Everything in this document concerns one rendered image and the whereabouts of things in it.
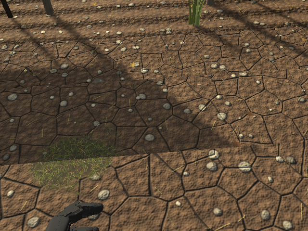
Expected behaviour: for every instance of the robot left hand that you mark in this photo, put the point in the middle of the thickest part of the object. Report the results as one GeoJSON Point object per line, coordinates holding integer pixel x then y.
{"type": "Point", "coordinates": [71, 214]}

